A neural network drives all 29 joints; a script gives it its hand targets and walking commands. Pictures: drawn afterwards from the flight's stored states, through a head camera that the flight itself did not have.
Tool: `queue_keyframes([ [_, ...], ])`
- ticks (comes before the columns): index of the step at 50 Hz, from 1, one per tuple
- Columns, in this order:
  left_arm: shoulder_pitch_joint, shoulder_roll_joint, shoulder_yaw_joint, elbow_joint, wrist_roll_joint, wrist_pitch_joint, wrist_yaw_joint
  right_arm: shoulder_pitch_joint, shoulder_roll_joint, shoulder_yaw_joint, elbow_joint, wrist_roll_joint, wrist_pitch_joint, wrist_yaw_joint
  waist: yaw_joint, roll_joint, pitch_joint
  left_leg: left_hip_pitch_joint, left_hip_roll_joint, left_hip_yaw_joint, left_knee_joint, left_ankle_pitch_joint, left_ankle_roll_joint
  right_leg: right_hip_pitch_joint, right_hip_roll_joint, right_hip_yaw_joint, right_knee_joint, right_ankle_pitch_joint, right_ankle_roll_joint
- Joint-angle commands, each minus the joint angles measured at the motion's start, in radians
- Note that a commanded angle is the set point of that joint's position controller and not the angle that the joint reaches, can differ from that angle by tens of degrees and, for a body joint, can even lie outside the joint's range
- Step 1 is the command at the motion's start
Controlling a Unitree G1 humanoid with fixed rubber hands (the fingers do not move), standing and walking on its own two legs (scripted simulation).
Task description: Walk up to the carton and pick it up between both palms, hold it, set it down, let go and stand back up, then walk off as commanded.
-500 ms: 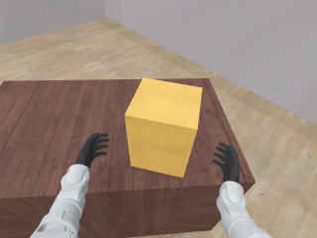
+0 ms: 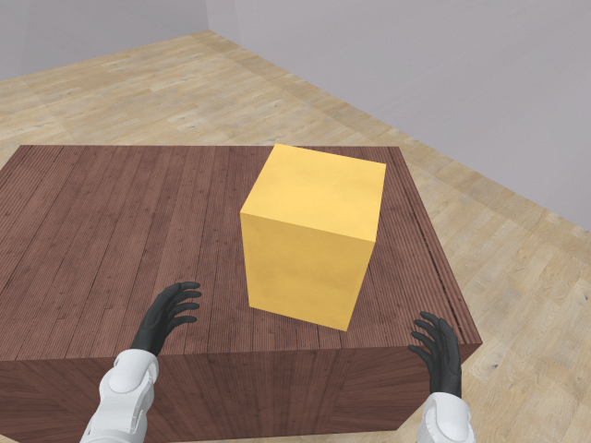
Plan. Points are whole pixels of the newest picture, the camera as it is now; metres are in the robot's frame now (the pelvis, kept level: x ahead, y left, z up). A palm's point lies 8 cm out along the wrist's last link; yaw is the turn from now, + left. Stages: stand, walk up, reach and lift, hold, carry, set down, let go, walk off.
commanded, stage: set down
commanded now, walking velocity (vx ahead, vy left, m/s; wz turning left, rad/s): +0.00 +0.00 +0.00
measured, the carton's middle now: (312, 240) +0.45 +0.01 -0.01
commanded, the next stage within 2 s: none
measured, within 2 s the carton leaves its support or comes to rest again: neither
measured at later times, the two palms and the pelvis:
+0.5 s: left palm (126, 390) +0.19 +0.25 -0.01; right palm (459, 414) +0.18 -0.17 -0.01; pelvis -0.01 +0.00 +0.00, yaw +0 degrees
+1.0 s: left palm (140, 387) +0.20 +0.24 -0.03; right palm (460, 409) +0.19 -0.19 -0.03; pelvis +0.01 -0.01 +0.00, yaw +0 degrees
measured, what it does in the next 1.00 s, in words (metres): stands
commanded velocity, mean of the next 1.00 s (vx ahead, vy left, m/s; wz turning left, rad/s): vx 0.00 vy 0.00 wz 0.00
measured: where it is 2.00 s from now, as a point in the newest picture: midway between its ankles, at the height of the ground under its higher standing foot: outside the picture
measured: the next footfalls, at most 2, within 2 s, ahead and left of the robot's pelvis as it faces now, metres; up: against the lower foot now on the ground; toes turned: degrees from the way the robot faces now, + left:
none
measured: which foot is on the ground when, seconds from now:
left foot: down 0.00-1.00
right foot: down 0.00-1.00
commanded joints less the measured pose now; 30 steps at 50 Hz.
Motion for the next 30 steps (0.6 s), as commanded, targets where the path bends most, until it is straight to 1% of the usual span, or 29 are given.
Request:
queue_keyframes([
  [1, 0.034, 0.142, 0.032, -0.316, -0.106, -0.019, -0.002, 0.003, -0.010, 0.104, -0.377, -0.009, -0.051, -0.019, 0.026, 0.117, -0.040, 0.377, 0.025, -0.054, -0.045, 0.253, -0.070, 0.026, 0.013, 0.019, -0.133, 0.035, -0.058],
  [2, -0.006, 0.154, -0.012, -0.371, -0.145, -0.039, 0.010, -0.019, -0.028, 0.090, -0.426, -0.014, -0.047, -0.012, 0.008, 0.119, -0.040, 0.355, 0.030, -0.056, -0.050, 0.231, -0.073, 0.015, 0.019, 0.013, -0.127, -0.002, -0.071],
  [3, -0.003, 0.166, -0.033, -0.408, -0.156, -0.061, 0.019, -0.006, -0.024, 0.092, -0.458, -0.017, -0.049, -0.004, 0.001, 0.119, -0.070, 0.366, 0.035, -0.065, -0.052, 0.205, -0.076, 0.010, 0.018, 0.016, -0.119, -0.010, -0.067],
  [4, 0.059, 0.178, -0.053, -0.485, -0.166, -0.081, 0.032, 0.062, -0.044, 0.090, -0.507, -0.006, -0.056, 0.008, -0.002, 0.163, -0.073, 0.398, 0.048, -0.081, -0.071, 0.213, -0.085, 0.016, 0.022, 0.010, -0.114, -0.011, -0.073],
  [5, 0.064, 0.195, -0.052, -0.510, -0.181, -0.092, 0.039, 0.080, -0.034, 0.097, -0.503, -0.006, -0.042, 0.017, 0.014, 0.168, -0.060, 0.346, 0.040, -0.067, -0.079, 0.180, -0.084, 0.030, 0.020, 0.012, -0.107, -0.044, -0.075],
  [6, 0.142, 0.202, -0.066, -0.495, -0.185, -0.094, 0.046, 0.156, -0.033, 0.080, -0.481, -0.002, -0.023, 0.023, 0.011, 0.159, -0.023, 0.332, 0.054, -0.086, -0.106, 0.116, -0.076, 0.046, 0.018, 0.016, -0.103, -0.050, -0.074],
  [7, 0.199, 0.198, -0.064, -0.513, -0.184, -0.099, 0.052, 0.222, -0.022, 0.091, -0.492, -0.001, -0.003, 0.030, 0.029, 0.166, -0.013, 0.321, 0.068, -0.098, -0.137, 0.050, -0.074, 0.059, 0.015, 0.015, -0.101, -0.061, -0.073],
  [8, 0.182, 0.193, -0.073, -0.430, -0.190, -0.078, 0.046, 0.203, -0.007, 0.076, -0.435, -0.012, 0.031, 0.031, 0.013, 0.151, 0.028, 0.278, 0.067, -0.089, -0.149, -0.036, -0.059, 0.045, 0.002, 0.021, -0.110, -0.107, -0.069],
  [9, 0.211, 0.185, -0.075, -0.373, -0.187, -0.064, 0.046, 0.214, -0.008, 0.063, -0.403, -0.017, 0.065, 0.035, 0.018, 0.155, 0.050, 0.257, 0.081, -0.107, -0.179, -0.102, -0.058, 0.059, 0.002, 0.017, -0.105, -0.122, -0.068],
  [10, 0.178, 0.181, -0.092, -0.332, -0.195, -0.042, 0.040, 0.178, -0.023, 0.023, -0.358, -0.028, 0.094, 0.031, -0.003, 0.154, 0.093, 0.229, 0.102, -0.134, -0.206, -0.188, -0.049, 0.051, 0.002, 0.027, -0.115, -0.156, -0.065],
  [11, 0.185, 0.188, -0.086, -0.308, -0.199, -0.023, 0.031, 0.192, -0.025, 0.019, -0.368, -0.035, 0.125, 0.024, -0.017, 0.140, 0.098, 0.194, 0.112, -0.130, -0.233, -0.254, -0.025, 0.119, 0.007, 0.015, -0.108, -0.149, -0.054],
  [12, 0.164, 0.190, -0.090, -0.275, -0.196, 0.001, 0.027, 0.184, -0.030, 0.018, -0.350, -0.031, 0.150, 0.023, -0.016, 0.161, 0.121, 0.151, 0.124, -0.144, -0.259, -0.318, -0.015, 0.146, 0.004, 0.021, -0.098, -0.154, -0.051],
  [13, 0.192, 0.183, -0.082, -0.287, -0.200, 0.011, 0.023, 0.187, -0.035, 0.012, -0.371, -0.038, 0.165, 0.018, -0.021, 0.150, 0.121, 0.126, 0.126, -0.140, -0.272, -0.331, -0.009, 0.178, 0.008, 0.022, -0.098, -0.148, -0.046],
  [14, 0.180, 0.203, -0.074, -0.327, -0.202, 0.018, 0.021, 0.193, -0.013, 0.029, -0.407, -0.027, 0.174, 0.008, -0.016, 0.141, 0.110, 0.123, 0.110, -0.121, -0.264, -0.317, 0.000, 0.192, -0.003, 0.032, -0.110, -0.150, -0.040],
  [16, 0.200, 0.207, -0.071, -0.389, -0.218, 0.028, 0.022, 0.208, 0.001, 0.040, -0.470, -0.044, 0.188, -0.002, -0.013, 0.117, 0.104, 0.159, 0.100, -0.103, -0.251, -0.256, -0.012, 0.157, -0.010, 0.027, -0.117, -0.142, -0.047],
  [17, 0.204, 0.226, -0.068, -0.455, -0.235, 0.029, 0.024, 0.225, 0.007, 0.070, -0.536, -0.032, 0.187, 0.001, 0.000, 0.120, 0.073, 0.204, 0.088, -0.090, -0.236, -0.186, -0.023, 0.136, -0.018, 0.037, -0.120, -0.128, -0.051],
  [18, 0.185, 0.232, -0.061, -0.440, -0.234, 0.026, 0.028, 0.204, -0.002, 0.055, -0.532, -0.037, 0.177, 0.007, 0.002, 0.137, 0.070, 0.180, 0.089, -0.089, -0.224, -0.172, -0.026, 0.131, -0.011, 0.034, -0.103, -0.122, -0.056],
  [19, 0.195, 0.228, -0.053, -0.448, -0.211, 0.025, 0.037, 0.213, -0.006, 0.066, -0.545, -0.037, 0.172, 0.018, 0.014, 0.158, 0.050, 0.190, 0.085, -0.087, -0.213, -0.149, -0.033, 0.118, -0.013, 0.031, -0.092, -0.110, -0.057],
  [20, 0.219, 0.218, -0.051, -0.447, -0.208, 0.036, 0.042, 0.206, -0.023, 0.063, -0.529, -0.041, 0.172, 0.029, 0.023, 0.160, 0.051, 0.205, 0.095, -0.098, -0.215, -0.131, -0.041, 0.107, -0.006, 0.035, -0.092, -0.120, -0.059],
  [21, 0.216, 0.223, -0.059, -0.467, -0.208, 0.033, 0.047, 0.192, -0.039, 0.049, -0.532, -0.045, 0.165, 0.036, 0.014, 0.163, 0.056, 0.216, 0.094, -0.096, -0.205, -0.092, -0.051, 0.094, -0.007, 0.033, -0.094, -0.102, -0.062],
  [22, 0.225, 0.231, -0.049, -0.456, -0.201, 0.022, 0.052, 0.209, -0.039, 0.052, -0.556, -0.036, 0.164, 0.044, 0.018, 0.176, 0.016, 0.194, 0.095, -0.091, -0.207, -0.102, -0.042, 0.124, -0.006, 0.026, -0.077, -0.077, -0.056],
  [23, 0.231, 0.204, -0.061, -0.424, -0.191, 0.034, 0.058, 0.176, -0.054, 0.031, -0.515, -0.045, 0.170, 0.057, 0.016, 0.179, 0.042, 0.184, 0.109, -0.106, -0.226, -0.144, -0.035, 0.116, 0.007, 0.019, -0.073, -0.110, -0.060],
  [24, 0.222, 0.210, -0.055, -0.416, -0.183, 0.040, 0.059, 0.173, -0.066, 0.025, -0.529, -0.044, 0.168, 0.061, 0.026, 0.191, 0.048, 0.168, 0.104, -0.104, -0.228, -0.157, -0.041, 0.125, 0.003, 0.024, -0.070, -0.116, -0.057],
  [25, 0.215, 0.190, -0.074, -0.401, -0.179, 0.050, 0.055, 0.173, -0.066, 0.030, -0.491, -0.033, 0.185, 0.061, 0.007, 0.185, 0.069, 0.164, 0.121, -0.121, -0.248, -0.200, -0.030, 0.134, 0.010, 0.028, -0.073, -0.119, -0.056],
  [26, 0.239, 0.192, -0.063, -0.390, -0.185, 0.058, 0.050, 0.214, -0.059, 0.037, -0.504, -0.032, 0.185, 0.060, 0.008, 0.170, 0.061, 0.175, 0.101, -0.099, -0.237, -0.147, -0.030, 0.144, -0.003, 0.031, -0.089, -0.096, -0.053],
  [27, 0.235, 0.176, -0.060, -0.380, -0.168, 0.068, 0.053, 0.179, -0.083, 0.015, -0.488, -0.042, 0.195, 0.069, 0.013, 0.184, 0.067, 0.152, 0.114, -0.111, -0.254, -0.185, -0.034, 0.161, 0.014, 0.019, -0.073, -0.112, -0.054],
  [28, 0.247, 0.181, -0.056, -0.363, -0.171, 0.071, 0.053, 0.193, -0.077, 0.010, -0.483, -0.048, 0.193, 0.070, 0.010, 0.167, 0.083, 0.176, 0.099, -0.103, -0.244, -0.143, -0.043, 0.132, -0.003, 0.031, -0.097, -0.108, -0.057],
  [29, 0.216, 0.181, -0.066, -0.367, -0.171, 0.080, 0.055, 0.158, -0.084, 0.005, -0.482, -0.048, 0.200, 0.072, 0.009, 0.175, 0.057, 0.171, 0.115, -0.127, -0.246, -0.187, -0.039, 0.150, 0.002, 0.025, -0.082, -0.120, -0.055],
  [30, 0.220, 0.173, -0.062, -0.397, -0.149, 0.079, 0.060, 0.157, -0.100, -0.004, -0.471, -0.043, 0.206, 0.077, 0.014, 0.215, 0.073, 0.146, 0.126, -0.140, -0.274, -0.221, -0.042, 0.182, 0.013, 0.016, -0.068, -0.108, -0.049],
])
